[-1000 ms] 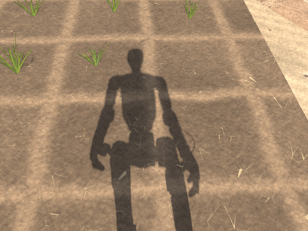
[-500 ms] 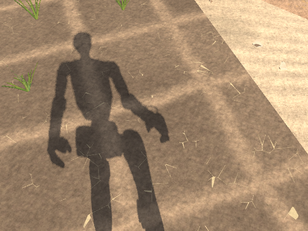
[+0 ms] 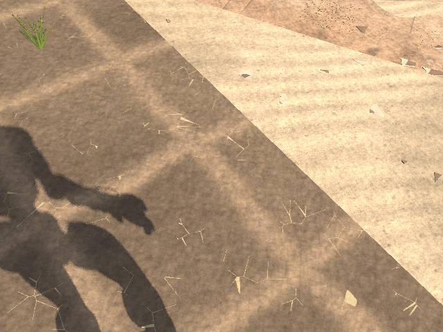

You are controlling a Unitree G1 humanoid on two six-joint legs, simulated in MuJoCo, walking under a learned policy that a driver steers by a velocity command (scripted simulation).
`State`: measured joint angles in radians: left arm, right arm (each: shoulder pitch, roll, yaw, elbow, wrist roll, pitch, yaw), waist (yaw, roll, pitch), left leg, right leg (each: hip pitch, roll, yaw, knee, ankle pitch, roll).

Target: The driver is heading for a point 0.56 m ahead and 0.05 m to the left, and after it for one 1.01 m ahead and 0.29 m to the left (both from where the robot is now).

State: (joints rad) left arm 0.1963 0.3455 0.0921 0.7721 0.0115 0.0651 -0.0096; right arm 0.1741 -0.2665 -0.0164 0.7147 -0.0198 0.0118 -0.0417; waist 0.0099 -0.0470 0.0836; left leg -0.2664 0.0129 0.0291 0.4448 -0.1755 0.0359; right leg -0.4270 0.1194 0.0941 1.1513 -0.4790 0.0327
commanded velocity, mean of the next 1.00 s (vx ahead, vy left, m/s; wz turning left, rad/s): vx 0.18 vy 0.00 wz -0.09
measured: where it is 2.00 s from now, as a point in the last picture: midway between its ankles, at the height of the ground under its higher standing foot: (213, 272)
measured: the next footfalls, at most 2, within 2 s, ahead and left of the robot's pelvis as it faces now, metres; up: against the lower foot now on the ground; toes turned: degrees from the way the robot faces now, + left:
right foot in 0.24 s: +0.05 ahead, -0.11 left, +0.00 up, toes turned -3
left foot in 0.50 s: +0.01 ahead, +0.10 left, +0.00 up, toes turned -5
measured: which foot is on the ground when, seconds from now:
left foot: down 0.00-0.24, up 0.26-0.48, down 0.50-0.80, up 0.82-1.00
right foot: up 0.00-0.22, down 0.24-1.00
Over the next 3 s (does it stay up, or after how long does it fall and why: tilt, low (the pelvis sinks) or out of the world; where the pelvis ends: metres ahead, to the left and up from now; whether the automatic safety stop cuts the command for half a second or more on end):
stays up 1.00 0.18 -0.01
